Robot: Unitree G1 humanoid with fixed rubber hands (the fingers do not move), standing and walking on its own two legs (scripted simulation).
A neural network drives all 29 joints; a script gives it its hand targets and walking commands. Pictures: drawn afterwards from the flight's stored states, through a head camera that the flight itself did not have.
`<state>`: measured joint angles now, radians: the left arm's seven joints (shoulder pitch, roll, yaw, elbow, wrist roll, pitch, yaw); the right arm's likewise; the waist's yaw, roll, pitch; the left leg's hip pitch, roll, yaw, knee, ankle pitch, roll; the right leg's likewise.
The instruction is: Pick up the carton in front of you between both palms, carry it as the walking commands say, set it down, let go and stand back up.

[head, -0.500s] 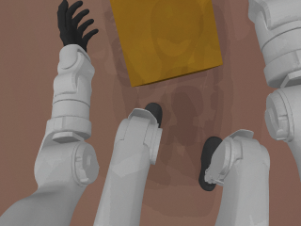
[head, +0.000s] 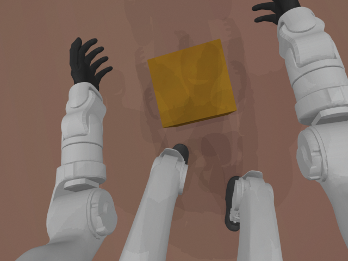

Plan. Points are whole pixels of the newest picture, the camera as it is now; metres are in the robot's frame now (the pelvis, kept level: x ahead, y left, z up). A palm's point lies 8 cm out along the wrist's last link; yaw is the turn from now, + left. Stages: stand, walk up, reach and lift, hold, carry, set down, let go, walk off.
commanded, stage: set down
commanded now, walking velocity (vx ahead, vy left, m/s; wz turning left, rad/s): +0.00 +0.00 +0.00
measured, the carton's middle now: (193, 91) +0.48 +0.10 -0.42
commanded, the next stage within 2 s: let go in 0.22 s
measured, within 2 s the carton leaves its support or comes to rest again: neither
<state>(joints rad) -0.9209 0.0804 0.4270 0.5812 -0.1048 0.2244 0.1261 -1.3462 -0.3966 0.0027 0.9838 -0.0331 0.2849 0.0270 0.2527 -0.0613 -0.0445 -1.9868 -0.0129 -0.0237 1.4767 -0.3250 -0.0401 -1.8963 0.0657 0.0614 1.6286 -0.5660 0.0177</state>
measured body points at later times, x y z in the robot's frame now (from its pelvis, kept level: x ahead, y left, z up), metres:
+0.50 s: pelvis +0.04 +0.01 +0.13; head +0.30 +0.01 +0.50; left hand +0.39 +0.27 +0.03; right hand +0.53 -0.10 +0.02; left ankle +0.14 +0.13 -0.51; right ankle +0.05 -0.12 -0.51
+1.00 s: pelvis +0.11 +0.02 +0.22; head +0.22 +0.01 +0.66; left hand +0.28 +0.26 +0.14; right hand +0.38 -0.17 +0.12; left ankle +0.14 +0.13 -0.51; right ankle +0.06 -0.12 -0.51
